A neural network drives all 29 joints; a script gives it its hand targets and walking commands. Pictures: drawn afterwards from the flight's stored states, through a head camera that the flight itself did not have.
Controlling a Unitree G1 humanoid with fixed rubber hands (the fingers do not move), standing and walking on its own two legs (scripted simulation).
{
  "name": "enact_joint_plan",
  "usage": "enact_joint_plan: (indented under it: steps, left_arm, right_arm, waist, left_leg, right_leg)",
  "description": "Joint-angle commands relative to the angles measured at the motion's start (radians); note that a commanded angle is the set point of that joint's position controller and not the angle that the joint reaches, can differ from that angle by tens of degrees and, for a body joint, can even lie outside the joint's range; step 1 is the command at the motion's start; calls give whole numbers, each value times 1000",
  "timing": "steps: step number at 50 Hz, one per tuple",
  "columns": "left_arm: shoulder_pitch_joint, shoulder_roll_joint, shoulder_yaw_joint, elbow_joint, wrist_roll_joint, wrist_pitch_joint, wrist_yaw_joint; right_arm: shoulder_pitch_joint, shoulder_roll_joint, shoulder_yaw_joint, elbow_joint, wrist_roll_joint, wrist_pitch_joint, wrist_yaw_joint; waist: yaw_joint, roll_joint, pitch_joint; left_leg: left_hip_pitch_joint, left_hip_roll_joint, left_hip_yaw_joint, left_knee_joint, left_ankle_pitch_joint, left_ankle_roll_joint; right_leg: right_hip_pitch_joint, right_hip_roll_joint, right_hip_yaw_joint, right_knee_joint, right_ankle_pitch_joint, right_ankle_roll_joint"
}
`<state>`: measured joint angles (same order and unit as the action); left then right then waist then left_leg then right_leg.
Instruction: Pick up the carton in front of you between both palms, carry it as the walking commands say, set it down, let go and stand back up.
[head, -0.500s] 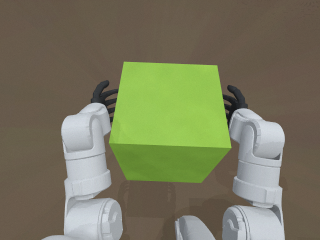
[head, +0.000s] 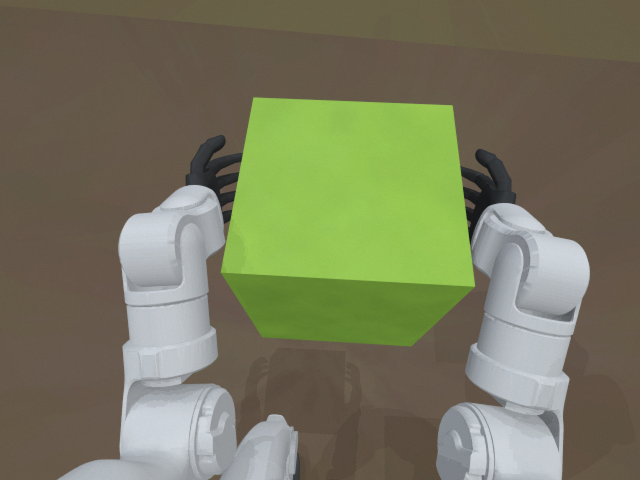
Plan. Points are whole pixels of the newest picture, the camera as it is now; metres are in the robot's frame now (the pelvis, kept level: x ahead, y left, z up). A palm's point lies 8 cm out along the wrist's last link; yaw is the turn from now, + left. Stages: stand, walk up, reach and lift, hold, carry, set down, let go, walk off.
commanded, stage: carry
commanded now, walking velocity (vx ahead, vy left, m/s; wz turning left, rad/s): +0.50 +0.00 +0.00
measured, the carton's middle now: (343, 238) +0.37 +0.03 +0.09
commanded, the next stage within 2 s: none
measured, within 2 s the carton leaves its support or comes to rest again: neither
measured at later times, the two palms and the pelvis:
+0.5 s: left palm (287, 26) +0.68 +0.15 +0.20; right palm (492, 35) +0.69 -0.15 +0.20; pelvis +0.33 -0.01 +0.03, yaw +0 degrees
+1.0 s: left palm out of the picture +1.00 +0.14 +0.23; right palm out of the picture +0.96 -0.16 +0.23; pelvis +0.63 +0.02 +0.09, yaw -1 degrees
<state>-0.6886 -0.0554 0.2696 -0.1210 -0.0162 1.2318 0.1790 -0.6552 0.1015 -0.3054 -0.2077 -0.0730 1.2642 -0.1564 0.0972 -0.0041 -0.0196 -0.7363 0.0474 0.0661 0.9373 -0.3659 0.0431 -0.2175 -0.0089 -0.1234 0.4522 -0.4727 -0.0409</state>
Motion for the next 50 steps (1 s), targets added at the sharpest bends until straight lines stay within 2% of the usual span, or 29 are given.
enact_joint_plan:
  steps: [1, 3, 4, 5, 6, 8, 9, 11, 14, 19, 21, 22, 23, 24, 25, 26, 27, 28, 30, 34, 39, 41, 42, 43, 44, 45, 47, 48, 50]
  left_arm:
    - [-619, -854, -677, -18, -322, 28, -150]
    - [-591, -851, -652, 27, -285, 35, -146]
    - [-598, -839, -637, 41, -261, 37, -143]
    - [-583, -844, -608, 40, -243, 40, -143]
    - [-614, -833, -614, 7, -228, 36, -136]
    - [-613, -854, -575, 4, -193, 22, -124]
    - [-595, -858, -564, 8, -171, 15, -118]
    - [-579, -851, -566, -16, -138, 0, -108]
    - [-552, -810, -583, -58, -120, -13, -90]
    - [-516, -736, -600, -66, -129, 16, -82]
    - [-527, -733, -606, -49, -147, 31, -90]
    - [-537, -741, -609, -28, -159, 35, -96]
    - [-513, -741, -605, 9, -174, 38, -99]
    - [-516, -728, -609, 16, -188, 37, -101]
    - [-526, -764, -616, 30, -204, 37, -105]
    - [-575, -813, -637, -11, -243, 39, -116]
    - [-636, -874, -676, -50, -290, 32, -129]
    - [-711, -922, -708, -93, -331, 20, -141]
    - [-798, -982, -752, -137, -387, 0, -157]
    - [-781, -939, -743, -152, -405, -9, -159]
    - [-639, -849, -678, -44, -331, 24, -144]
    - [-606, -833, -652, -2, -294, 34, -139]
    - [-590, -827, -641, 18, -276, 39, -135]
    - [-601, -812, -626, 27, -253, 43, -132]
    - [-572, -819, -593, 40, -232, 47, -132]
    - [-615, -812, -592, 19, -217, 45, -128]
    - [-607, -843, -562, 19, -190, 31, -121]
    - [-594, -853, -554, 26, -169, 24, -118]
    - [-584, -856, -559, 11, -139, 7, -112]
  right_arm:
    - [-559, 700, 619, 75, 206, 3, 69]
    - [-547, 722, 621, 123, 226, 5, 81]
    - [-532, 739, 623, 151, 241, 2, 86]
    - [-573, 733, 627, 140, 258, -9, 88]
    - [-593, 784, 654, 118, 285, -9, 95]
    - [-745, 878, 741, 14, 386, -20, 115]
    - [-795, 914, 774, -18, 428, -30, 123]
    - [-837, 948, 803, -67, 487, -50, 133]
    - [-794, 900, 794, -88, 501, -57, 131]
    - [-670, 789, 734, -9, 430, -28, 117]
    - [-647, 764, 707, 27, 398, -13, 114]
    - [-627, 755, 694, 49, 384, -5, 110]
    - [-627, 738, 679, 57, 367, 2, 106]
    - [-616, 728, 657, 56, 347, 11, 101]
    - [-630, 726, 631, 66, 330, 18, 98]
    - [-632, 749, 620, 79, 302, 15, 95]
    - [-629, 761, 599, 76, 282, 10, 94]
    - [-623, 781, 589, 81, 268, 3, 94]
    - [-634, 800, 590, 78, 236, -13, 89]
    - [-623, 757, 607, 35, 207, -29, 64]
    - [-576, 699, 625, 57, 215, -2, 63]
    - [-579, 714, 631, 87, 234, 7, 73]
    - [-562, 719, 626, 117, 244, 8, 77]
    - [-545, 732, 626, 140, 257, 7, 81]
    - [-582, 720, 627, 138, 268, -2, 82]
    - [-607, 774, 650, 120, 291, -4, 91]
    - [-738, 876, 733, 36, 386, -15, 113]
    - [-790, 915, 763, 9, 425, -26, 122]
    - [-840, 958, 794, -33, 481, -48, 134]
  waist:
    - [-65, -155, -365]
    - [-158, -112, -435]
    - [-211, -9, -521]
    - [-202, 302, -607]
    - [-205, 287, -528]
    - [-190, 41, -466]
    - [-174, 5, -458]
    - [-148, 57, -468]
    - [-166, 98, -446]
    - [-159, 139, -385]
    - [-99, 171, -406]
    - [-49, 124, -440]
    - [-1, 53, -526]
    - [0, -213, -607]
    - [7, -326, -577]
    - [-5, -184, -523]
    - [7, -50, -490]
    - [-5, 9, -470]
    - [-39, -22, -469]
    - [-32, -81, -433]
    - [-42, -130, -365]
    - [-106, -144, -395]
    - [-158, -102, -454]
    - [-216, 2, -545]
    - [-201, 315, -624]
    - [-205, 287, -544]
    - [-195, 31, -476]
    - [-178, -1, -465]
    - [-149, 49, -471]
  left_leg:
    - [245, -68, 134, -217, 35, 13]
    - [589, -152, 214, -345, 77, 43]
    - [849, -64, 41, -357, 18, 67]
    - [1009, 254, -593, -535, -164, 228]
    - [1018, 293, -804, -649, 25, 277]
    - [940, 279, -580, -493, 350, 256]
    - [903, 256, -495, -492, 345, 213]
    - [849, 224, -390, -544, 197, 163]
    - [872, 223, -315, -584, 204, 193]
    - [748, 176, -108, -625, 305, 150]
    - [696, 168, -36, -516, 532, 110]
    - [632, 141, 45, -353, 673, 74]
    - [491, 97, 85, -147, 626, 25]
    - [200, 0, 67, 172, 306, -37]
    - [-3, -132, -28, 386, -146, -43]
    - [-95, -73, -110, 531, -153, -10]
    - [-131, -47, -105, 578, -126, 0]
    - [-141, -17, -109, 544, -102, 8]
    - [-102, 7, -107, 427, -62, 14]
    - [-129, 24, -46, 245, -25, 1]
    - [131, -31, 95, -171, 46, 7]
    - [378, -117, 193, -287, 71, 29]
    - [599, -148, 208, -348, 78, 50]
    - [864, -32, -5, -370, -19, 78]
    - [1036, 271, -636, -551, -177, 243]
    - [1034, 301, -808, -644, 1, 289]
    - [946, 283, -581, -493, 327, 264]
    - [899, 260, -498, -497, 321, 220]
    - [840, 230, -393, -552, 162, 169]
  right_leg:
    - [163, -202, 129, -78, 484, -134]
    - [57, -160, 11, 170, 730, -73]
    - [-96, -123, -7, 406, 615, -21]
    - [-365, 13, 4, 730, 286, 42]
    - [-545, 83, 105, 918, -53, 35]
    - [-648, 2, 149, 1059, -10, -3]
    - [-653, -19, 158, 1009, 14, -18]
    - [-603, -39, 144, 889, 51, -26]
    - [-657, -50, 98, 773, 60, -13]
    - [-429, -16, -16, 338, 124, -6]
    - [-220, 61, -112, 254, 131, -25]
    - [-23, 107, -154, 155, 191, -41]
    - [264, 78, -67, 138, 163, -62]
    - [469, -250, 528, -7, -78, -186]
    - [516, -330, 867, -162, 113, -292]
    - [492, -334, 765, -75, 253, -297]
    - [439, -313, 655, -11, 411, -287]
    - [391, -296, 563, 8, 463, -252]
    - [332, -261, 460, -35, 319, -186]
    - [323, -259, 352, -95, 302, -206]
    - [205, -206, 160, -118, 403, -155]
    - [139, -186, 71, 33, 643, -109]
    - [72, -154, 2, 198, 776, -70]
    - [-100, -122, -2, 443, 601, -17]
    - [-394, 28, 17, 741, 222, 39]
    - [-562, 81, 119, 944, -52, 29]
    - [-660, 2, 153, 1064, -8, -5]
    - [-658, -20, 160, 1010, 15, -19]
    - [-605, -41, 147, 889, 48, -27]
